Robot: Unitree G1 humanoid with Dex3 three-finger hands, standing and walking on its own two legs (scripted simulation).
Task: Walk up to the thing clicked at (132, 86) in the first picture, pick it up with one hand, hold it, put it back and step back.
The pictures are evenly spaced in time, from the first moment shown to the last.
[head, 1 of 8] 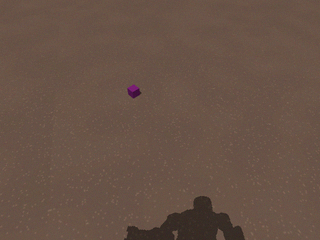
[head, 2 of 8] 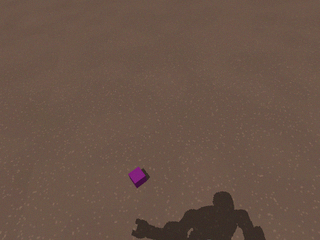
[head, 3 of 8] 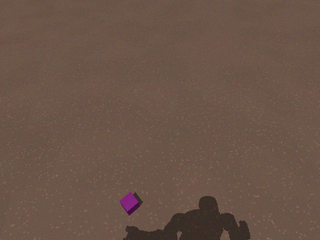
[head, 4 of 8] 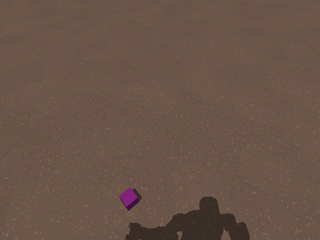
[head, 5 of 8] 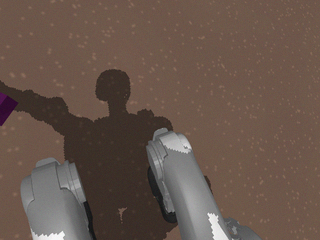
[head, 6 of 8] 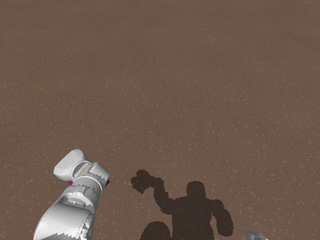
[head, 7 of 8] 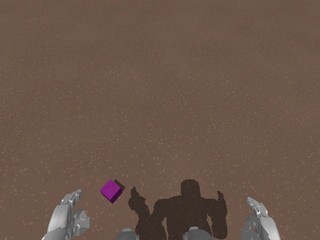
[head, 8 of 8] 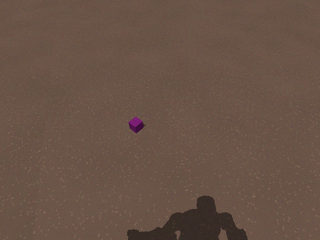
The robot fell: no
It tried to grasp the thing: yes
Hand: left
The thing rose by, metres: 0.64
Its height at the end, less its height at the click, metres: +0.00
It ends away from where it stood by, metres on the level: 0.02
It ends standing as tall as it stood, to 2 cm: yes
